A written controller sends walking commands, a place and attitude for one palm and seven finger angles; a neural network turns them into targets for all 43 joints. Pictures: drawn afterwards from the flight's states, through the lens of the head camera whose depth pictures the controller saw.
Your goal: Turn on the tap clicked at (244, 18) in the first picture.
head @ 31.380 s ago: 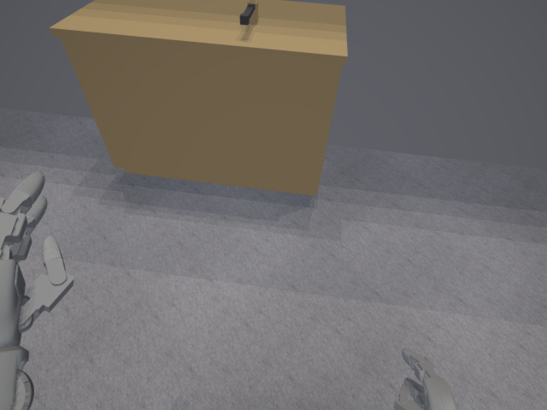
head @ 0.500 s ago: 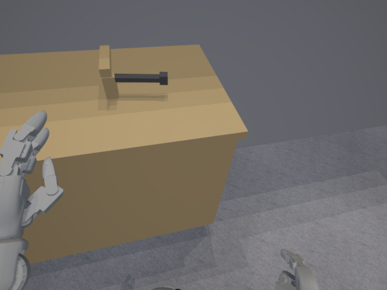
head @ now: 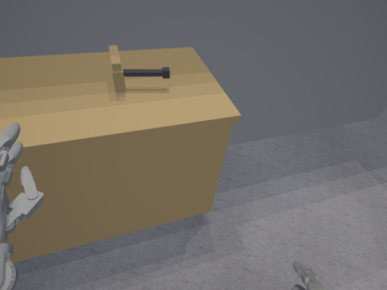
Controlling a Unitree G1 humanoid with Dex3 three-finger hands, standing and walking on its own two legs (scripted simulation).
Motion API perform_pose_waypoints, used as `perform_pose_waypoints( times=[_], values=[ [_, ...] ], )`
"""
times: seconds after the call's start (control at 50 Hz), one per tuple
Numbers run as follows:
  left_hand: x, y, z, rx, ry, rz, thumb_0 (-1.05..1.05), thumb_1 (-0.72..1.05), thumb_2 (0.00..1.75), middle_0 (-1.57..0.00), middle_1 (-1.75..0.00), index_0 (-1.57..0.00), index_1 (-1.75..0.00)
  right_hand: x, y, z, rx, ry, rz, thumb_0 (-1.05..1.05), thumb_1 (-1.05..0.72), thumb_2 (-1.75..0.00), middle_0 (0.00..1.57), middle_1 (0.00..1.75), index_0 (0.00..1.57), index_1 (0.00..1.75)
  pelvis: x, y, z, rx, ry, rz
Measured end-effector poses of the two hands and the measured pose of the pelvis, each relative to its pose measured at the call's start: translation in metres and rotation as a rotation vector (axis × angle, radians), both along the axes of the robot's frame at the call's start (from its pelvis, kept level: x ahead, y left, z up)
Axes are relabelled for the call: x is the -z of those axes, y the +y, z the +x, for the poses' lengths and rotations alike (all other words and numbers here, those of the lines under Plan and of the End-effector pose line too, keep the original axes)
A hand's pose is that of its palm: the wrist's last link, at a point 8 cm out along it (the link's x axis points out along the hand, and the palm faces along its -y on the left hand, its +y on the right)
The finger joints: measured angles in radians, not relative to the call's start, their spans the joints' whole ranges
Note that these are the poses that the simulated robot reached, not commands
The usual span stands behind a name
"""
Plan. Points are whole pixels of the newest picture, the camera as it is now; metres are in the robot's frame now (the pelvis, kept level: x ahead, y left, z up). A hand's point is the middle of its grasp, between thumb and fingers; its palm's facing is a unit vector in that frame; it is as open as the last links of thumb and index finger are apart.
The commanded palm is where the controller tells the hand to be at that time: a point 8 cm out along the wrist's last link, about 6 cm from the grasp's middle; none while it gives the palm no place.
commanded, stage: stop stepping back and stand still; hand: left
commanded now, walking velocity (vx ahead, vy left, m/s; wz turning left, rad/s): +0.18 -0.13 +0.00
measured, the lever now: (166, 72) +0.78 +0.12 +0.07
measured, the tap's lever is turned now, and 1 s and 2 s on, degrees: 81 81 81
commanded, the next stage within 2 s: stand and check the lever's angle in 0.68 s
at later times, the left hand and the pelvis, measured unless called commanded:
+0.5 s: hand (37, 197) +0.21 +0.25 +0.17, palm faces +0.45 -0.81 -0.37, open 7.4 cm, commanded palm +0.16 +0.28 +0.18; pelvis +0.01 +0.00 +0.00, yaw +2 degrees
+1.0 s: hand (27, 202) +0.21 +0.26 +0.16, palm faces +0.42 -0.83 -0.36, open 7.4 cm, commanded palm +0.16 +0.30 +0.18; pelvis +0.00 +0.01 +0.01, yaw +2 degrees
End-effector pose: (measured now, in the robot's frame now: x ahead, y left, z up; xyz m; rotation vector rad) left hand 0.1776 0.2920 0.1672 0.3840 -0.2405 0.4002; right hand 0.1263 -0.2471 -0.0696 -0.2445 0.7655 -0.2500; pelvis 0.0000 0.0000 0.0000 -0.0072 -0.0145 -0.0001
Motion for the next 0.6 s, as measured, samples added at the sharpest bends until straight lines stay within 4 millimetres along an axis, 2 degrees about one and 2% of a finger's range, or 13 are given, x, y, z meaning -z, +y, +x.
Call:
perform_pose_waypoints(
  times=[0.06, 0.12, 0.18, 0.24, 0.32, 0.4, 0.6],
  values=[
    [-0.01, -0.009, -0.009, 0.027, 0.003, 0.041, 0.02, 0.9, 0.9, -0.21, -0.3, -0.2, -0.3, 0.003, 0.015, -0.005, -0.028, -0.014, 0.053, 0.02, -0.9, -0.9, 0.2, 0.3, 0.2, 0.3, -0.003, -0.002, -0.004, 0.0, 0.0, -0.005],
    [-0.014, -0.017, -0.016, 0.037, -0.007, 0.079, 0.02, 0.9, 0.9, -0.21, -0.3, -0.2, -0.3, 0.014, 0.024, -0.006, -0.064, 0.005, 0.089, 0.01, -0.9, -0.9, 0.21, 0.3, 0.21, 0.3, 0.001, -0.006, -0.007, 0.0, 0.0, -0.012],
    [-0.012, -0.019, -0.019, 0.029, -0.004, 0.069, 0.02, 0.9, 0.9, -0.21, -0.3, -0.2, -0.3, 0.024, 0.026, -0.006, -0.08, 0.043, 0.107, 0.01, -0.9, -0.9, 0.21, 0.3, 0.21, 0.3, 0.004, -0.006, -0.009, -0.01, -0.006, -0.026],
    [-0.009, -0.015, -0.02, 0.013, -0.014, 0.031, 0.02, 0.89, 0.9, -0.21, -0.3, -0.21, -0.3, 0.024, 0.024, -0.003, -0.085, 0.061, 0.096, 0.02, -0.9, -0.9, 0.21, 0.3, 0.21, 0.3, 0.003, -0.004, -0.008, -0.017, -0.02, -0.015],
    [-0.008, -0.006, -0.018, 0.005, -0.05, 0.029, 0.02, 0.89, 0.9, -0.21, -0.3, -0.21, -0.3, 0.022, 0.02, 0.008, -0.084, 0.022, 0.053, 0.02, -0.9, -0.9, 0.21, 0.3, 0.21, 0.3, 0.011, 0.003, -0.006, -0.021, -0.041, -0.014],
    [-0.008, -0.001, -0.012, -0.025, -0.024, 0.055, 0.02, 0.89, 0.9, -0.21, -0.3, -0.21, -0.3, 0.016, 0.02, 0.021, -0.076, -0.013, 0.059, 0.02, -0.9, -0.9, 0.21, 0.3, 0.21, 0.3, 0.008, 0.001, 0.0, -0.021, -0.037, 0.014],
    [-0.009, -0.012, -0.006, -0.013, 0.024, 0.038, 0.02, 0.89, 0.9, -0.21, -0.3, -0.21, -0.3, 0.007, 0.02, 0.053, -0.124, -0.028, 0.076, 0.02, -0.9, -0.9, 0.21, 0.3, 0.21, 0.3, 0.0, -0.003, 0.013, -0.032, -0.016, -0.004]
  ],
)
